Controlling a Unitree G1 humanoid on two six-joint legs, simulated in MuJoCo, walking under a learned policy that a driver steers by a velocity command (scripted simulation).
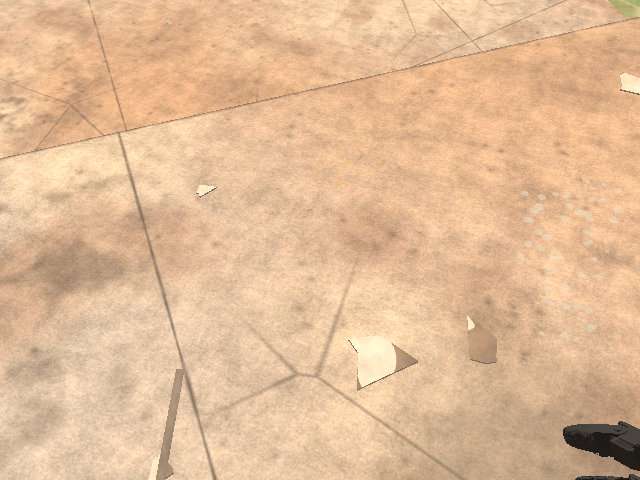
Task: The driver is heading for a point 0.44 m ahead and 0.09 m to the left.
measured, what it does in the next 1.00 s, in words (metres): walks ahead: right foot, then left foot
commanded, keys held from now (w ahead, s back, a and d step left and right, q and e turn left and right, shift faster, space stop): w+e+shift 0.08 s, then w+shift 0.08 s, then w+q+shift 0.12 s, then shift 0.72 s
